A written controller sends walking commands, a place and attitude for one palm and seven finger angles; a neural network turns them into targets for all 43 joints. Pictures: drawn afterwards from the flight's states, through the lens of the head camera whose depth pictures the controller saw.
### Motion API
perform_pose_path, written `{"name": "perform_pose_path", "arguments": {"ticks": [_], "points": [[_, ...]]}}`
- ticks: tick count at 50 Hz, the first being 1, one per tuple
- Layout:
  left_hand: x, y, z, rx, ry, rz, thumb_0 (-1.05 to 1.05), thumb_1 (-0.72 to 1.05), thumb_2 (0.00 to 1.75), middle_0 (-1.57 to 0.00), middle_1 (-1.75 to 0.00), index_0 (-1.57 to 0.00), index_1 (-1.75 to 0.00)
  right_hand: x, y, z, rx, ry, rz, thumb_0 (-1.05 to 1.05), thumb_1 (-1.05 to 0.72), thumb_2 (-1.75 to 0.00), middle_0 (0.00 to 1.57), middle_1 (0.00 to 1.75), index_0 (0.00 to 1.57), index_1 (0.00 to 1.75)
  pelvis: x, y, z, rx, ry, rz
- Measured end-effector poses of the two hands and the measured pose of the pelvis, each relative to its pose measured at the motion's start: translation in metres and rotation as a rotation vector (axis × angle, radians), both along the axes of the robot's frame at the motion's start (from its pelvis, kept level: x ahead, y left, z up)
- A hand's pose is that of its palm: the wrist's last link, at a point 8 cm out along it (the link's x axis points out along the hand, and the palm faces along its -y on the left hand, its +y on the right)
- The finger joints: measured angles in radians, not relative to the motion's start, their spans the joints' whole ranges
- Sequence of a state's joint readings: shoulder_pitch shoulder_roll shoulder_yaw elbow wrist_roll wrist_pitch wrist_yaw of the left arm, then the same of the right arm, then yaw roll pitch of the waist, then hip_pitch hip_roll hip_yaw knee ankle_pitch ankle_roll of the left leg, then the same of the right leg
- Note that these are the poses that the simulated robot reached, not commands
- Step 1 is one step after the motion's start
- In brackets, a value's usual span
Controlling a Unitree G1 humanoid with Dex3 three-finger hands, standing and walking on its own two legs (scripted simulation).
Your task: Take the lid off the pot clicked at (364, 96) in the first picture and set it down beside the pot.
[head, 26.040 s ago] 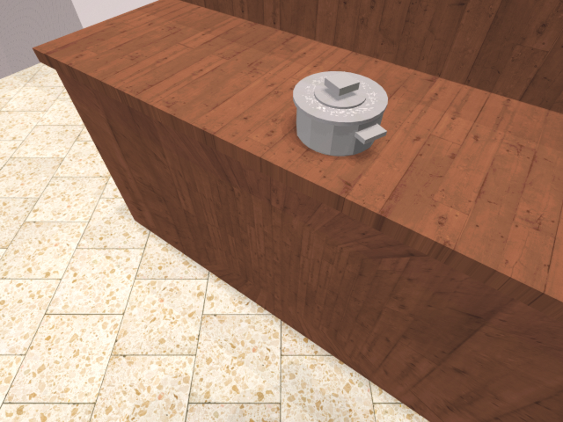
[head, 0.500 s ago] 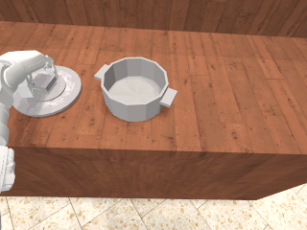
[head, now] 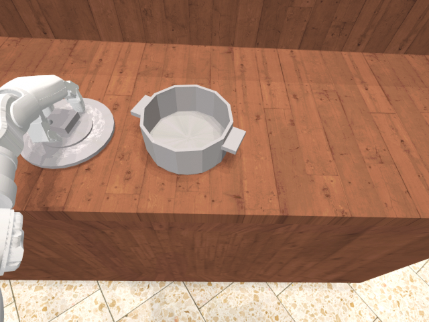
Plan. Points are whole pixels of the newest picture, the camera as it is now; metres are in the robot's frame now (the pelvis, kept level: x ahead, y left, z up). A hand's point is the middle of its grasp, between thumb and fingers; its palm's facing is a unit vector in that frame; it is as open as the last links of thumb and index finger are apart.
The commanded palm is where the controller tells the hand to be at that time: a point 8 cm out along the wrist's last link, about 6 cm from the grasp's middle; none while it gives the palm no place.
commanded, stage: open the fingers wide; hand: left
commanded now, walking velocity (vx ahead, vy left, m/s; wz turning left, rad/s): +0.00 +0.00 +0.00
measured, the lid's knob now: (61, 120) +0.48 +0.29 +0.08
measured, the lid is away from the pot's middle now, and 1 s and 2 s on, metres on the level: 0.24 0.24 0.24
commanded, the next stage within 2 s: raise the empty hand in 0.30 s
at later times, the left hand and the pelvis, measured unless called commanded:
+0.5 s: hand (48, 122) +0.45 +0.29 +0.11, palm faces -0.37 -0.05 -0.93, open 11.1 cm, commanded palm +0.45 +0.29 +0.18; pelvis +0.00 -0.01 +0.00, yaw +0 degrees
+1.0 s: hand (26, 98) +0.45 +0.30 +0.16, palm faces -0.34 -0.06 -0.94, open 11.1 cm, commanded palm +0.46 +0.29 +0.24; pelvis +0.00 -0.01 +0.00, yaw +1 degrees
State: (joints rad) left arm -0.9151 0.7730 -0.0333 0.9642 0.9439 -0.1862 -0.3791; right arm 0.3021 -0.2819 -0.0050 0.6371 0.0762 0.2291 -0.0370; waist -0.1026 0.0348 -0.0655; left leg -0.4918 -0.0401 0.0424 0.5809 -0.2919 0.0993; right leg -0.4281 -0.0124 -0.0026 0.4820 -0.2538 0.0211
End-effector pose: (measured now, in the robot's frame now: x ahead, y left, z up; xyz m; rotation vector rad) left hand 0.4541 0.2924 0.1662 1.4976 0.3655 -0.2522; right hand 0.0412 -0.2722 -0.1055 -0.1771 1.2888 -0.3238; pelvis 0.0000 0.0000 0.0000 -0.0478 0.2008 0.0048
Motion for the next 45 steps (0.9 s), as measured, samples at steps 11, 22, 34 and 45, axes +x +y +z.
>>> {"name": "perform_pose_path", "arguments": {"ticks": [11, 22, 34, 45], "points": [[-0.006, 0.001, -0.002, 0.010, 0.016, 0.012, 0.00, -0.10, 0.88, -0.49, -0.67, -0.48, -0.66, 0.003, -0.005, 0.000, -0.002, -0.001, 0.008, 0.00, -0.91, -0.89, 0.21, 0.30, 0.20, 0.30, -0.001, -0.005, 0.001, 0.002, -0.007, 0.005], [-0.006, -0.002, -0.002, 0.003, 0.017, 0.013, 0.00, -0.12, 0.88, -0.48, -0.64, -0.48, -0.64, 0.003, -0.010, 0.000, -0.007, -0.005, 0.003, 0.00, -0.91, -0.89, 0.21, 0.30, 0.20, 0.30, -0.001, -0.009, 0.001, 0.004, -0.009, 0.001], [-0.009, 0.004, 0.024, 0.014, -0.023, 0.045, 0.00, -0.12, 0.88, -0.47, -0.64, -0.47, -0.64, 0.007, -0.012, 0.001, 0.002, -0.020, 0.007, 0.00, -0.91, -0.89, 0.21, 0.30, 0.20, 0.30, -0.001, -0.011, 0.003, 0.004, -0.025, 0.005], [-0.008, 0.009, 0.044, 0.025, -0.027, 0.067, 0.00, -0.12, 0.87, -0.48, -0.64, -0.47, -0.64, 0.013, -0.011, 0.005, -0.011, -0.035, 0.024, 0.00, -0.91, -0.89, 0.21, 0.30, 0.20, 0.30, -0.002, -0.010, 0.004, 0.004, -0.032, 0.015]]}}
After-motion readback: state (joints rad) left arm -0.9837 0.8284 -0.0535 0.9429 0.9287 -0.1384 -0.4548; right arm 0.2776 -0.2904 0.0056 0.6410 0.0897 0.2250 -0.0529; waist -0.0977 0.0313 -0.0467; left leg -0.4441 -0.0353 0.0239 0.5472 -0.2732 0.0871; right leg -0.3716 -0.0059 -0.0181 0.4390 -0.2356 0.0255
